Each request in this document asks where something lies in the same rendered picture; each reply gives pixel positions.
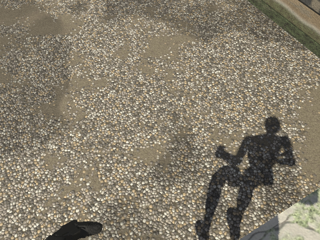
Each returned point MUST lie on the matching robot left hand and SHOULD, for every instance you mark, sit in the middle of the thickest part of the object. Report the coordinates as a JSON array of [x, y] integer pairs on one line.
[[75, 230]]

